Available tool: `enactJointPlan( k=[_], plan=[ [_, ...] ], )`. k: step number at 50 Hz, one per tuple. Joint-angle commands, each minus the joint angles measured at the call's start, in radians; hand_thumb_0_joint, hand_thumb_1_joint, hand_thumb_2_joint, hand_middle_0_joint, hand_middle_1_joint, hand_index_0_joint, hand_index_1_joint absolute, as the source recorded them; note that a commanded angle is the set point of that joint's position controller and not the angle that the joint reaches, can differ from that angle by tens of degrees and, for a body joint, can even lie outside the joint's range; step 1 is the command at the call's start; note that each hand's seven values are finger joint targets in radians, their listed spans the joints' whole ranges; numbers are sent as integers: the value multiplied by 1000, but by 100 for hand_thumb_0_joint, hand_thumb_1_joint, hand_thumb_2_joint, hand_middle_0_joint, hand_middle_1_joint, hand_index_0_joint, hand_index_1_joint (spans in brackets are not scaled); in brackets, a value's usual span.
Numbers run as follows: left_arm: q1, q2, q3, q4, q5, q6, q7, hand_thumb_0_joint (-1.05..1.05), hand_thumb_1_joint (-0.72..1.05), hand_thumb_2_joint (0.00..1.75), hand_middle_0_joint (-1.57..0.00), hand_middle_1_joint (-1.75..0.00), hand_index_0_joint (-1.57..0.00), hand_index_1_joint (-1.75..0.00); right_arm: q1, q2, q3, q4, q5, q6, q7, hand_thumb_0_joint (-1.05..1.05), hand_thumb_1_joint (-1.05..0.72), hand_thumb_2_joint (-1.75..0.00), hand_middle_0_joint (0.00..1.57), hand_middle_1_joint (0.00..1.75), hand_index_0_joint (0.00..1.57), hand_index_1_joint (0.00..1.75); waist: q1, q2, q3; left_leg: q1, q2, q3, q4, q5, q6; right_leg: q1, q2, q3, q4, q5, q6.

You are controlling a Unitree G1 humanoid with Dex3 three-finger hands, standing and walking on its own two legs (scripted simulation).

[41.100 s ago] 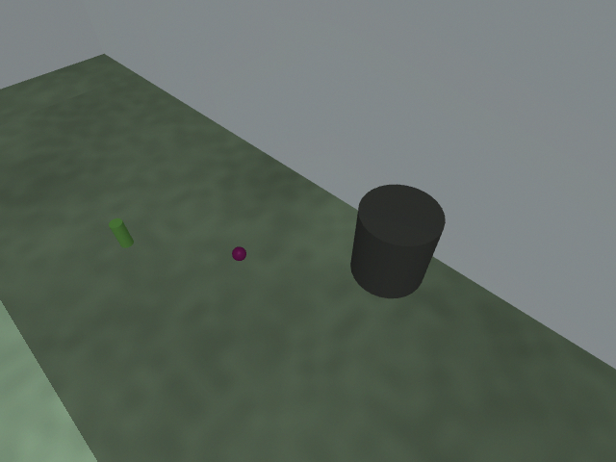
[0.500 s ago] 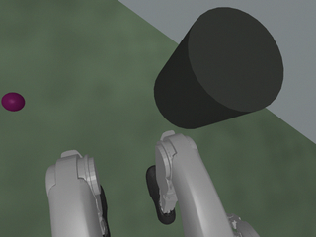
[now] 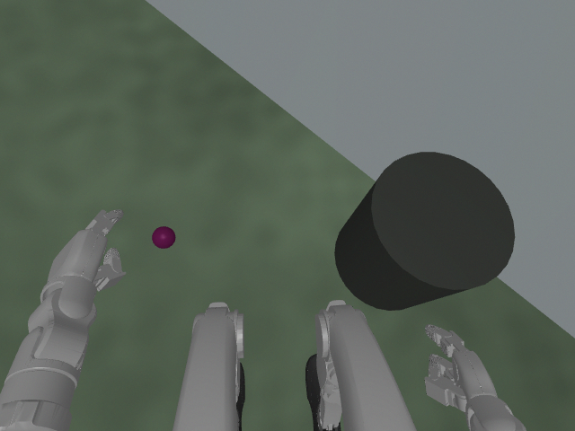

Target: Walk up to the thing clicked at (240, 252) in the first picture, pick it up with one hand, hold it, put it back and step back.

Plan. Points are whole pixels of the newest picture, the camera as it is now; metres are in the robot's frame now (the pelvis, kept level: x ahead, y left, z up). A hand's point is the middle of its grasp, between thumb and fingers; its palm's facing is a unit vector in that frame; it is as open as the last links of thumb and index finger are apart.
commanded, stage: home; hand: left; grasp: from above
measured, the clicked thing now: (163, 237) +0.52 +0.29 -0.49
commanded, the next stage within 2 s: none
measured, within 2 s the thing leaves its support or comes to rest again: neither
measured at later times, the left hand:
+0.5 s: hand (82, 321) +0.25 +0.20 +0.09, palm faces +0.11 -0.97 -0.24, open 7.4 cm
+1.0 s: hand (59, 364) +0.22 +0.18 +0.15, palm faces +0.14 -0.97 -0.19, open 7.4 cm
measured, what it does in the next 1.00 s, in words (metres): rises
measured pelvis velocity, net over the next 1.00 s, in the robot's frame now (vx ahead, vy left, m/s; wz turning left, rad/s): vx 0.08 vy -0.01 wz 0.09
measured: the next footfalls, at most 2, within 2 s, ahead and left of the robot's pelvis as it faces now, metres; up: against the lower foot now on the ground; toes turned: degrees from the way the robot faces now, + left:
none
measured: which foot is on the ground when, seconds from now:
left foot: down 0.00-1.00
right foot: down 0.00-1.00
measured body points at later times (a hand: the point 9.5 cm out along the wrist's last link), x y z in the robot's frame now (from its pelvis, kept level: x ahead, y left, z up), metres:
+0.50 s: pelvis +0.05 +0.00 +0.17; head +0.11 +0.02 +0.61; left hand +0.24 +0.25 +0.11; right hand +0.22 -0.23 +0.09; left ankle +0.08 +0.10 -0.48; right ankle +0.08 -0.12 -0.48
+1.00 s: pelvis +0.08 -0.01 +0.20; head +0.09 +0.00 +0.65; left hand +0.21 +0.23 +0.17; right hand +0.27 -0.23 +0.15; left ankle +0.08 +0.10 -0.48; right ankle +0.08 -0.12 -0.48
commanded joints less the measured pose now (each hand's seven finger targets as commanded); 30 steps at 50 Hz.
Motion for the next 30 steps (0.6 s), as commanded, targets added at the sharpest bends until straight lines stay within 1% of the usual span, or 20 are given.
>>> enactJointPlan(
  k=[1,2,3,4,6,7,8,12,13,15,16,18,19,21,22,24,26,28,29,30],
  plan=[
    [-70,141,76,-287,-117,15,45,0,90,90,-20,-30,-20,-30,78,-153,-61,-97,10,-61,-48,0,-90,-90,20,30,20,30,-13,144,-483,555,14,-49,-394,65,2,360,3,18,-305,125,-36],
    [-27,118,68,-265,-140,31,47,0,90,90,-20,-30,-20,-30,70,-147,-57,-93,12,-66,-54,0,-90,-90,20,30,20,30,-17,129,-450,573,15,-43,-410,89,2,377,4,21,-330,136,-36],
    [-11,103,61,-309,-169,40,49,0,90,90,-20,-30,-20,-30,67,-144,-57,-107,13,-73,-60,0,-90,-90,20,30,20,30,-20,121,-454,594,13,-41,-427,95,4,411,4,23,-356,141,-36],
    [2,111,78,-323,-195,52,55,0,90,90,-20,-30,-20,-30,63,-141,-54,-112,13,-78,-66,0,-90,-90,20,30,20,30,-19,115,-444,608,12,-43,-447,85,6,443,4,28,-381,136,-34],
    [65,73,64,-356,-245,76,58,0,90,90,-20,-30,-20,-30,57,-128,-50,-119,13,-90,-79,0,-90,-90,20,30,20,30,-19,107,-414,648,10,-29,-492,93,6,503,4,36,-443,140,-33],
    [83,61,61,-379,-268,86,59,0,90,90,-20,-30,-20,-30,53,-130,-48,-122,13,-97,-85,0,-90,-90,20,30,20,30,-22,119,-402,676,10,-38,-523,81,4,521,3,39,-461,132,-34],
    [110,64,77,-397,-289,100,62,0,90,90,-20,-30,-20,-30,49,-128,-46,-125,12,-103,-92,0,-90,-90,20,30,20,30,-14,122,-396,710,12,-46,-549,77,3,543,3,39,-482,131,-32],
    [214,-9,50,-459,-354,154,69,0,90,90,-20,-30,-20,-30,65,-111,-29,-137,14,-121,-119,0,-90,-90,20,30,20,30,-15,120,-333,826,18,-70,-661,95,-8,632,3,39,-574,152,-30],
    [240,-15,59,-488,-370,166,72,0,90,90,-20,-30,-20,-30,72,-108,-25,-144,15,-126,-127,0,-90,-90,20,30,20,30,-8,122,-326,858,19,-72,-688,109,-9,661,4,37,-600,164,-30],
    [305,-40,57,-507,-400,199,74,0,90,90,-20,-30,-20,-30,85,-103,-16,-145,14,-134,-141,0,-90,-90,20,30,20,30,-5,114,-296,913,23,-78,-733,162,-15,711,6,32,-641,201,-30],
    [322,-67,46,-523,-414,212,73,0,90,90,-20,-30,-20,-30,92,-98,-12,-144,13,-138,-148,0,-90,-90,20,30,20,30,-12,115,-285,940,26,-78,-753,201,-19,734,5,31,-657,228,-30],
    [381,-80,57,-560,-440,234,73,0,90,90,-20,-30,-20,-30,108,-92,-6,-154,11,-149,-164,0,-90,-90,20,30,20,30,-5,110,-269,990,24,-69,-791,258,-21,805,7,29,-706,267,-31],
    [409,-87,56,-571,-451,244,71,0,90,90,-20,-30,-20,-30,110,-87,0,-157,9,-153,-170,0,-90,-90,20,30,20,30,2,106,-246,1001,23,-71,-811,267,-21,828,6,25,-726,276,-29],
    [477,-107,52,-609,-467,264,68,0,90,90,-20,-30,-20,-30,124,-81,4,-176,6,-162,-185,0,-90,-90,20,30,20,30,2,89,-218,1027,16,-50,-848,279,-17,899,8,26,-785,293,-27],
    [511,-125,40,-634,-474,272,65,0,90,90,-20,-30,-20,-30,132,-77,5,-179,4,-167,-191,0,-90,-90,20,30,20,30,0,95,-189,1040,16,-47,-874,285,-19,922,8,25,-808,297,-28],
    [568,-130,45,-678,-485,287,63,0,90,90,-20,-30,-20,-30,146,-69,4,-187,1,-177,-203,0,-90,-90,20,30,20,30,8,86,-177,1077,12,-27,-900,331,-17,984,10,23,-857,330,-27],
    [633,-144,32,-719,-488,300,60,0,90,90,-20,-30,-20,-30,152,-64,5,-207,1,-187,-212,0,-90,-90,20,30,20,30,7,54,-156,1097,6,-15,-919,364,-13,1033,11,22,-896,357,-25],
    [682,-146,39,-754,-485,309,57,0,90,90,-20,-30,-20,-30,151,-61,2,-216,-2,-197,-218,0,-90,-90,20,30,20,30,16,57,-115,1108,3,-9,-943,354,-12,1051,11,21,-926,345,-24],
    [704,-157,19,-768,-482,312,53,0,90,90,-20,-30,-20,-30,150,-58,3,-218,-3,-202,-221,0,-90,-90,20,30,20,30,15,45,-101,1115,3,-12,-954,352,-9,1058,11,20,-939,344,-25],
    [708,-161,18,-782,-480,314,50,0,90,90,-20,-30,-20,-30,150,-58,1,-223,-6,-207,-223,0,-90,-90,20,30,20,30,9,39,-95,1124,2,-6,-958,353,-7,1064,11,22,-951,344,-24]
  ],
)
